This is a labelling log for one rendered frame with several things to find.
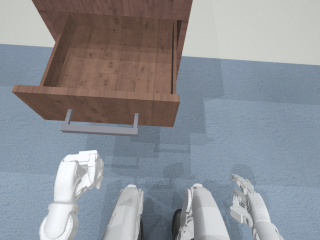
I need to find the right robot thigh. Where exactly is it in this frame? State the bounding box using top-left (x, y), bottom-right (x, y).
top-left (183, 186), bottom-right (230, 240)

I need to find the robot left hand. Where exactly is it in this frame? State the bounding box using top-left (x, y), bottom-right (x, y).
top-left (53, 150), bottom-right (104, 204)

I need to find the handle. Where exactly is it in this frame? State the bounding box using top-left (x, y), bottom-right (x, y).
top-left (60, 109), bottom-right (139, 137)

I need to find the cabinet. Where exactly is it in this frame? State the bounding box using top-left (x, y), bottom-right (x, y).
top-left (32, 0), bottom-right (193, 79)

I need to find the robot right hand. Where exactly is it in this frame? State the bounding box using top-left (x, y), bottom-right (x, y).
top-left (230, 174), bottom-right (271, 228)

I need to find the robot right forearm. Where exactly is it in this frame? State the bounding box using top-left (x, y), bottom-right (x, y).
top-left (252, 221), bottom-right (284, 240)

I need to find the robot left forearm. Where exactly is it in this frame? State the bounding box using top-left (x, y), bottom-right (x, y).
top-left (39, 201), bottom-right (80, 240)

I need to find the drawer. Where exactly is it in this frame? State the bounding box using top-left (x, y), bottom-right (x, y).
top-left (11, 12), bottom-right (180, 127)

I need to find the right robot shin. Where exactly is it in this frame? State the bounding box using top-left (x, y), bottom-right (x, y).
top-left (176, 183), bottom-right (203, 240)

